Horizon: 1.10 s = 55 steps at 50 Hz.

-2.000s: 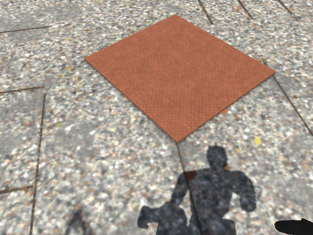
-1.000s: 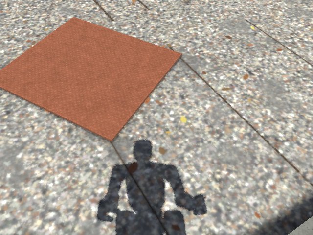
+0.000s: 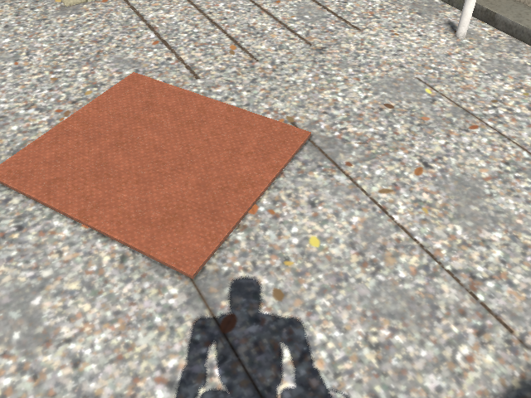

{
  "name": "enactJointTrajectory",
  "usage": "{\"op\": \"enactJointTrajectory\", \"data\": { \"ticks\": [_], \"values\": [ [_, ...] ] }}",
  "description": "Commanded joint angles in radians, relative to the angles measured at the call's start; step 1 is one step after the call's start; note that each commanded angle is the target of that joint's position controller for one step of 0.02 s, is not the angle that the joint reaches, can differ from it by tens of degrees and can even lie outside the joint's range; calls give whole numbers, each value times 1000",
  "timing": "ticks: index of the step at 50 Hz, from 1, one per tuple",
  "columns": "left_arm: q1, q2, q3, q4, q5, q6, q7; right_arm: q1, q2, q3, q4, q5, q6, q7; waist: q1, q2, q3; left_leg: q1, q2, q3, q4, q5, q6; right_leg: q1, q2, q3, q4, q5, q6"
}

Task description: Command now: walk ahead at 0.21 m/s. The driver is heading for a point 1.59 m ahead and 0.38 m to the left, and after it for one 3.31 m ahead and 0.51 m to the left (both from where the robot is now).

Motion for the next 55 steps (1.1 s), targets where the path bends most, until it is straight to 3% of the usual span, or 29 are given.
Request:
{"op": "enactJointTrajectory", "data": {
  "ticks": [1,7,8,9,10,12,15,19,23,24,25,27,28,30,31,32,33,34,35,36,38,39,41,45,49,51,52,53,55],
  "values": [
    [-62,60,13,-66,9,-13,-8,94,-173,-43,-16,-1,0,-7,-34,122,236,-142,218,-301,-291,-512,131,-205,49,-99,50,-91,-37],
    [132,83,37,-12,9,-73,-20,46,-131,-36,-39,-8,-45,-9,53,15,168,-225,117,-179,-28,-245,104,48,26,-22,-36,-91,-62],
    [300,85,49,-16,77,-132,-46,35,-48,-24,-27,-67,-78,23,144,-222,144,-396,61,-103,251,-247,141,189,-73,167,-110,-86,-168],
    [537,94,43,30,106,-155,-53,-18,-43,-32,-58,-84,-108,35,229,-329,51,-605,-91,-118,638,-351,82,382,-260,590,-253,-94,-333],
    [586,99,32,37,124,-172,-67,-44,-42,-38,-68,-48,-138,28,238,-166,121,-827,-106,-344,747,-270,131,441,-320,668,-304,-220,-371],
    [335,38,3,-49,70,-177,-82,-96,-110,-57,-91,-41,-158,26,143,-2,124,-846,-20,-286,816,-72,142,345,-277,461,-270,-188,-308],
    [238,-61,-34,-102,70,-151,-26,-13,4,-19,-107,-86,-116,38,33,-21,111,-572,71,-182,708,128,115,16,-168,210,-198,57,-202],
    [389,-31,-71,-61,70,-186,6,-96,-12,3,-156,-69,-109,52,97,-26,47,-535,148,-174,208,805,39,-43,-64,81,13,100,-157],
    [503,-18,-92,-50,59,-168,-17,-220,-59,20,-222,-79,-98,49,120,-16,139,-433,151,-123,100,757,13,-188,-120,195,94,-13,-181],
    [293,151,-15,-83,-105,-147,40,-329,-127,-7,-267,98,-87,53,106,-61,220,-505,104,-174,100,642,-19,-210,-110,238,169,57,-167],
    [320,162,-8,-83,-108,-136,58,-357,-106,8,-274,120,-87,60,125,-25,215,-578,129,-197,50,601,-31,-107,-127,248,240,91,-165],
    [403,101,-2,-50,-77,-114,63,-376,-75,16,-268,100,-91,82,173,3,174,-524,151,-178,-68,612,-35,-22,-122,242,334,130,-147],
    [420,90,9,-34,-64,-103,52,-370,-80,15,-256,95,-96,87,174,17,137,-437,135,-137,-80,611,-32,-17,-115,228,405,184,-142],
    [333,54,17,-21,-38,-112,24,97,-182,-41,-93,77,-79,69,-58,49,-50,102,135,-71,-65,722,29,-238,-31,151,869,174,-90],
    [324,8,14,-8,-49,-131,-1,344,-213,-45,-8,51,-76,61,-167,231,-141,428,204,-91,81,1011,92,-520,135,38,1363,-401,-17],
    [397,18,7,-51,-102,-153,-18,330,-223,-35,-2,39,-88,57,-118,381,-274,664,301,-220,316,1071,169,-812,119,122,1629,-561,-15],
    [333,60,11,-116,-111,-183,-27,337,-233,-39,-11,51,-87,52,-152,416,-386,691,390,-439,202,761,272,-949,100,161,1653,-485,-12],
    [217,29,-3,-200,-129,-186,-18,315,-270,-49,18,61,-79,41,-120,365,-376,629,462,-640,-17,198,324,-1058,55,84,1584,-372,-6],
    [107,14,-10,-234,-113,-176,2,198,-182,-25,-6,32,-69,29,-88,99,-261,414,459,-691,-140,-32,309,-1045,-10,29,1544,-244,-7],
    [108,8,-16,-246,-107,-158,11,95,-195,-19,-38,4,-76,22,-23,24,-197,216,500,-743,-156,-55,337,-969,-49,53,1441,-158,5],
    [27,19,-10,-286,-65,-121,1,-95,-72,33,-71,0,-111,16,82,-30,46,-222,418,-542,-146,149,223,-874,-124,151,1101,26,-5],
    [39,9,-11,-308,-43,-117,6,-149,-97,30,-72,-4,-105,7,112,49,107,-456,287,-338,-221,136,173,-674,-102,99,825,94,0],
    [28,57,8,-314,-9,-133,7,-120,-157,16,-82,10,-110,-15,102,117,47,-575,164,-160,-233,306,140,-340,-54,39,443,396,20],
    [-170,95,8,-379,-44,-125,-23,-15,-232,-24,-59,74,-119,-26,41,80,52,-269,236,-210,-291,271,151,-316,-28,54,110,427,24],
    [-266,123,16,-401,-38,-128,-51,138,-216,-38,-17,59,-75,-2,-24,27,84,-4,283,-225,-205,275,135,-381,-12,6,2,280,-47],
    [-85,190,52,-350,-26,-134,-51,130,-184,-28,-27,41,-62,6,63,26,-36,-20,178,-146,74,604,87,-91,25,-13,-12,340,-89],
    [95,274,74,-316,-10,-144,-50,129,-145,-13,-57,20,-67,5,119,-53,-191,-250,91,-96,388,439,34,263,-137,154,57,646,-152],
    [192,331,87,-281,-12,-141,-59,227,-44,19,-52,30,-80,5,103,-338,-379,-545,-62,-96,761,-200,-31,559,-379,533,-61,700,-293],
    [85,227,54,-318,-19,-145,-55,122,-196,-29,-61,62,-89,-1,95,-133,-272,-644,-22,-269,895,-178,-30,401,-353,424,-98,786,-241]
  ]
}}
Keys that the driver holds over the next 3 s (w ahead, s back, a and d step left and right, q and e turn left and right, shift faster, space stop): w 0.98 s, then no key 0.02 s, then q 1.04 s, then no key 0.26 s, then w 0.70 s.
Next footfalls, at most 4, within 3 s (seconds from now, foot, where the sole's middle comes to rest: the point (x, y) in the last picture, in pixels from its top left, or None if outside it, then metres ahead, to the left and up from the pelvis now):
0.60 left None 0.43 0.15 -0.96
1.02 right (303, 381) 0.70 -0.09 -0.96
1.58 left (222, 371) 0.74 0.15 -0.96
2.08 right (286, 341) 0.83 -0.05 -0.96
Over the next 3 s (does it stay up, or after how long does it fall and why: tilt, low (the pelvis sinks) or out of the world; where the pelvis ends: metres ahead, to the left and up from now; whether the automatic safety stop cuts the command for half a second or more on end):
stays up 0.93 0.10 -0.18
